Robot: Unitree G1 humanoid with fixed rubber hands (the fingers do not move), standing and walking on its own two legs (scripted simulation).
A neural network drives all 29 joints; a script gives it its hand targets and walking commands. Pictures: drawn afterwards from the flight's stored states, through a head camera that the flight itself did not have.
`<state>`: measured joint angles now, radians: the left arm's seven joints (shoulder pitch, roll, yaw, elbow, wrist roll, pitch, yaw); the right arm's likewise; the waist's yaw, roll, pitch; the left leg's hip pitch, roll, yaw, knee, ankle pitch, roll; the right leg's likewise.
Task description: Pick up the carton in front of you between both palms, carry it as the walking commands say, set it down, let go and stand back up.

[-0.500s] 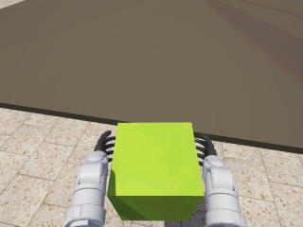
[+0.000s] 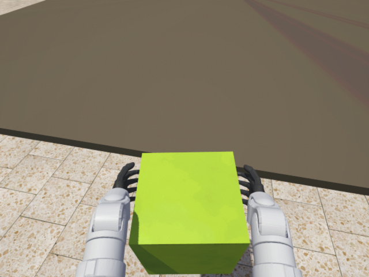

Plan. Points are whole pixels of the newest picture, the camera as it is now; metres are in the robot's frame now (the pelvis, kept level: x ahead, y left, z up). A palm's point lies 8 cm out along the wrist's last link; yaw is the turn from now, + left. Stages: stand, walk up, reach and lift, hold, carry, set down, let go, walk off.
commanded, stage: hold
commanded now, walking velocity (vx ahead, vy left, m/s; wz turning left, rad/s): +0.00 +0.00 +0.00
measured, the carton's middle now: (188, 216) +0.28 +0.00 -0.03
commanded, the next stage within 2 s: carry in 0.84 s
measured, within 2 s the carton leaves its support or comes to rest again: neither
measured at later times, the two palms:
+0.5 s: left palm (119, 198) +0.27 +0.15 +0.06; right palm (260, 200) +0.27 -0.15 +0.06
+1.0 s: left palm (121, 185) +0.29 +0.15 +0.07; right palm (261, 190) +0.29 -0.15 +0.07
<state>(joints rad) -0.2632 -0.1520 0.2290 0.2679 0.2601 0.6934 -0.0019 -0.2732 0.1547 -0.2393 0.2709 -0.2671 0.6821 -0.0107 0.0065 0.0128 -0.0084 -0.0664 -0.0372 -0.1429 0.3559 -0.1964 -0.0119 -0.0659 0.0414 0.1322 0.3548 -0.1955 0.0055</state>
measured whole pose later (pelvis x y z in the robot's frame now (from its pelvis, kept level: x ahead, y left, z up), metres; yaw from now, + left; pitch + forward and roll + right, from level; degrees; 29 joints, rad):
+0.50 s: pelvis -0.02 +0.00 +0.00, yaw +0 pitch -8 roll +0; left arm -0.30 -0.16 0.26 0.27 0.28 0.75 -0.02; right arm -0.32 0.17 -0.27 0.27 -0.29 0.75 0.00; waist 0.00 0.01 0.00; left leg -0.05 -0.03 -0.14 0.38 -0.19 -0.02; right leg -0.05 0.05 0.13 0.39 -0.19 0.00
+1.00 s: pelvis +0.00 +0.00 +0.00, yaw +0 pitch -2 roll +0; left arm -0.27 -0.15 0.21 0.12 0.23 0.82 0.01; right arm -0.28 0.16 -0.22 0.11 -0.24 0.81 -0.02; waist -0.01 0.00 -0.08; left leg -0.20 -0.02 -0.08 0.50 -0.37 0.00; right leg -0.19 0.02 0.08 0.48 -0.32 0.01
